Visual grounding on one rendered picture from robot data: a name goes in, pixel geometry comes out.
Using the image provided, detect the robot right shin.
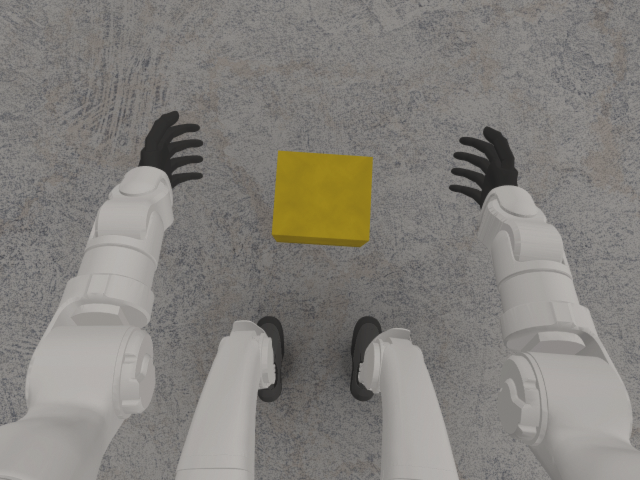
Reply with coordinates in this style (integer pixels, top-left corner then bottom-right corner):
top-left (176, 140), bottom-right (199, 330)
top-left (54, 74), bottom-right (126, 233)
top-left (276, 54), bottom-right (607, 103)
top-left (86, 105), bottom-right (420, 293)
top-left (358, 328), bottom-right (424, 391)

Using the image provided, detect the right robot hand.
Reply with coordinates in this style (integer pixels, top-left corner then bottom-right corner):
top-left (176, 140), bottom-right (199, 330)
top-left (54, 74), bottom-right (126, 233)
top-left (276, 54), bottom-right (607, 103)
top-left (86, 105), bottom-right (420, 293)
top-left (449, 126), bottom-right (518, 209)

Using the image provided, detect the left robot upper arm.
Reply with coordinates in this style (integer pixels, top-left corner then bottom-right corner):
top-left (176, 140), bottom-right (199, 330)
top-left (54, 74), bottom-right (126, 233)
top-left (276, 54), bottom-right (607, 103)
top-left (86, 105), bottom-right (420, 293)
top-left (0, 326), bottom-right (155, 480)

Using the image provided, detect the left robot forearm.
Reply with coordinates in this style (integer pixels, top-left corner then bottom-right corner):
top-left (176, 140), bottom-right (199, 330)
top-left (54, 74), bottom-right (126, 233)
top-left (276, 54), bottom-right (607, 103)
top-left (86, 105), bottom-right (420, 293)
top-left (25, 166), bottom-right (174, 409)

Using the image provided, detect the right robot upper arm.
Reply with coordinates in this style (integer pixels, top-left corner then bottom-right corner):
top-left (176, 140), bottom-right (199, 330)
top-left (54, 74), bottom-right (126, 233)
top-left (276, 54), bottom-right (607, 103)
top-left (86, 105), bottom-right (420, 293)
top-left (497, 351), bottom-right (640, 480)

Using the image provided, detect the right robot forearm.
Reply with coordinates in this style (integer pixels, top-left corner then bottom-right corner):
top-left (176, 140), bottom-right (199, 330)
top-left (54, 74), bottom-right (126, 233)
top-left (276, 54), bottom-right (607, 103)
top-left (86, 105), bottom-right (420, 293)
top-left (478, 185), bottom-right (633, 439)

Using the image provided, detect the carton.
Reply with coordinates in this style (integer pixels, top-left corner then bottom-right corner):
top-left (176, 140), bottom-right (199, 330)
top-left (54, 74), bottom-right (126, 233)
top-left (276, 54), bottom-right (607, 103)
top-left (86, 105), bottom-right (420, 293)
top-left (272, 151), bottom-right (373, 247)

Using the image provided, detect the left robot hand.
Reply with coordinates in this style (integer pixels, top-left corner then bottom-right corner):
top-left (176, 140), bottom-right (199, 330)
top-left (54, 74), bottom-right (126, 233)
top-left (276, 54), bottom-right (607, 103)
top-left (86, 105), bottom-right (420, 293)
top-left (138, 111), bottom-right (203, 189)

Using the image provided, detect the robot left shin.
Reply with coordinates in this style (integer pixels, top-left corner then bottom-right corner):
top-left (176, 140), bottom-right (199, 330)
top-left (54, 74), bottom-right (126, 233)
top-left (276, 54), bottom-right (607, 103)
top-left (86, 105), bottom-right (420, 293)
top-left (218, 320), bottom-right (276, 390)

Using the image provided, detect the robot shin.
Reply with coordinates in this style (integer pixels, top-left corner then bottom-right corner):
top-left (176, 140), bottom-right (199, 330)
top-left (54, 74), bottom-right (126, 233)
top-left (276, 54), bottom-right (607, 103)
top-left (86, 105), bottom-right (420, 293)
top-left (358, 328), bottom-right (424, 391)
top-left (218, 320), bottom-right (276, 390)

